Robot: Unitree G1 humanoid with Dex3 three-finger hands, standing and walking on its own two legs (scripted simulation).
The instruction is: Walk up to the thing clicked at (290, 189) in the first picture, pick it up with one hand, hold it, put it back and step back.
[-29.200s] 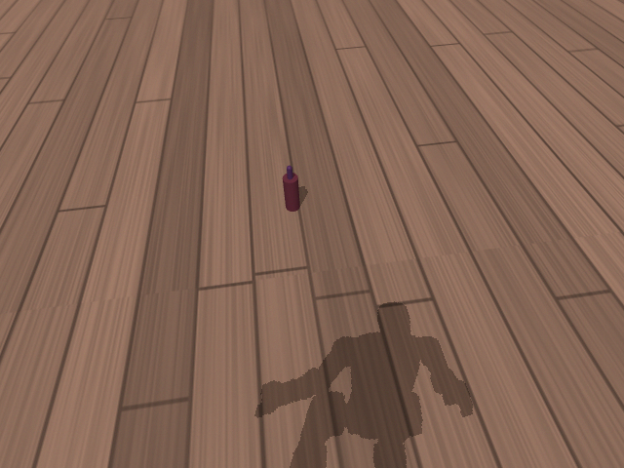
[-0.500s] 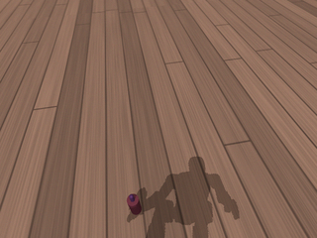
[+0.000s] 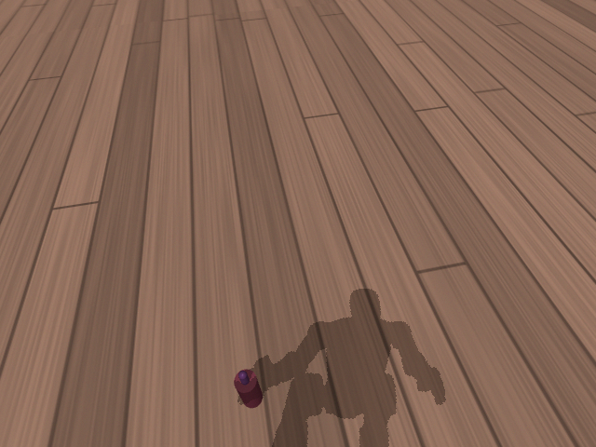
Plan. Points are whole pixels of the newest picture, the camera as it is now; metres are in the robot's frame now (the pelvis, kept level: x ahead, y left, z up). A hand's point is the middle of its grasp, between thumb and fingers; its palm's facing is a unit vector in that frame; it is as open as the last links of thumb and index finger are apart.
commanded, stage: stand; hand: left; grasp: from the side
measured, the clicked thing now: (247, 386) +0.37 +0.19 -0.66
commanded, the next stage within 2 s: step back in 0.66 s
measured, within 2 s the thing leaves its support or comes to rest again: neither
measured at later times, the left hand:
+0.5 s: hand out of the picture +0.08 +0.25 -0.16, palm faces -0.02 -0.94 -0.34, open 7.4 cm
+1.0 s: hand out of the picture +0.05 +0.26 -0.17, palm faces -0.03 -0.91 -0.40, open 7.4 cm
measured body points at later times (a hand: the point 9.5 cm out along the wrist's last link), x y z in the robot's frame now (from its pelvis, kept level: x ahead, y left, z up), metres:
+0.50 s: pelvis +0.01 +0.00 +0.00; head +0.02 +0.00 +0.45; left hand +0.08 +0.30 -0.14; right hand +0.08 -0.30 -0.13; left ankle +0.02 +0.13 -0.75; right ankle +0.00 -0.15 -0.75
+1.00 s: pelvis -0.05 -0.01 -0.02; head +0.01 -0.02 +0.42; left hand +0.05 +0.31 -0.14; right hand +0.06 -0.34 -0.15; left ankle -0.01 +0.12 -0.73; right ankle +0.00 -0.14 -0.75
